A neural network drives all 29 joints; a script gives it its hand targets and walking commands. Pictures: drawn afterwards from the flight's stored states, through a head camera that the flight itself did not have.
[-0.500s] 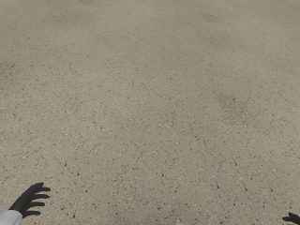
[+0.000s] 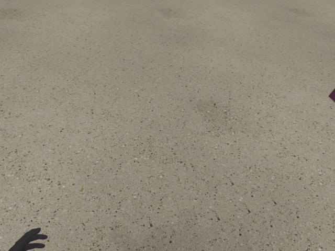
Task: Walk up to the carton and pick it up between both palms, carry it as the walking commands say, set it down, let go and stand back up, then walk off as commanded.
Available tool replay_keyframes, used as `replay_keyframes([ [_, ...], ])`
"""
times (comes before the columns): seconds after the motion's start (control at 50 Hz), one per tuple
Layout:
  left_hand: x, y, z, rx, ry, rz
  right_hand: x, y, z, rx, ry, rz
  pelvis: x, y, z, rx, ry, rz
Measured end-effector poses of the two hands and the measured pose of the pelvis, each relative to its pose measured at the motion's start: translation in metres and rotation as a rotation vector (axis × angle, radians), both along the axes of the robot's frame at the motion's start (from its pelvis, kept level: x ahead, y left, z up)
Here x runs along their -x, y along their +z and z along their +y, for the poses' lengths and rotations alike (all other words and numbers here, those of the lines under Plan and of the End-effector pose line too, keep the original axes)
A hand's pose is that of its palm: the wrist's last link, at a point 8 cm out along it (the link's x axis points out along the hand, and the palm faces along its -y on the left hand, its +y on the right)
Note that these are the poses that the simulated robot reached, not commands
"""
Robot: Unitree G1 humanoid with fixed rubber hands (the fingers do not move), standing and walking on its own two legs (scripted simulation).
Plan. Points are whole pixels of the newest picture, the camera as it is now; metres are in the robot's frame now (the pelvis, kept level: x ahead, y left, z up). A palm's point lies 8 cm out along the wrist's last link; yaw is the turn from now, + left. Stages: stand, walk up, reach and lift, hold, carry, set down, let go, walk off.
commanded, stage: walk up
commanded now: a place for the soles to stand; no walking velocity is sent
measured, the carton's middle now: out of the picture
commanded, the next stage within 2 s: none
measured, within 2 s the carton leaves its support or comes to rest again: neither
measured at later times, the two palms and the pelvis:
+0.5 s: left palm (147, 123) +0.54 +0.11 -0.06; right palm out of the picture +0.11 -0.47 -0.06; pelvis +0.22 -0.11 -0.01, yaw -22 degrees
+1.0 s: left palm (212, 76) +0.84 -0.14 -0.05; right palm out of the picture +0.26 -0.59 -0.03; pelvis +0.47 -0.26 +0.00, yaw -35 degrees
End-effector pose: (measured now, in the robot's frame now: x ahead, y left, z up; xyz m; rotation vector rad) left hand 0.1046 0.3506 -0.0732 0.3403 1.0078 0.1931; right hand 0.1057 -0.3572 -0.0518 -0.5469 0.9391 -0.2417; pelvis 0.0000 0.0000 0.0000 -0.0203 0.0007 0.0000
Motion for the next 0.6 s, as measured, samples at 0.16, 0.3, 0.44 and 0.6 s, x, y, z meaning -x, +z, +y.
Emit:
replay_keyframes([
  [0.16, -0.182, 0.012, -0.057, 0.070, -0.280, -0.104, 0.014, 0.050, -0.043, 0.102, -0.235, -0.073, -0.063, 0.013, -0.008, -0.025, -0.162, -0.012],
  [0.3, -0.329, 0.038, -0.139, 0.110, -0.461, -0.215, 0.046, 0.051, -0.077, 0.125, -0.414, 0.065, -0.126, 0.015, -0.037, -0.026, -0.261, -0.010],
  [0.44, -0.436, 0.028, -0.229, 0.058, -0.561, -0.265, 0.042, 0.008, -0.112, 0.052, -0.567, 0.208, -0.197, -0.008, -0.098, -0.025, -0.341, 0.017],
  [0.6, -0.426, -0.005, -0.230, 0.027, -0.448, -0.019, -0.093, -0.010, -0.123, -0.069, -0.445, 0.082, -0.273, 0.003, -0.132, 0.010, -0.421, 0.006],
])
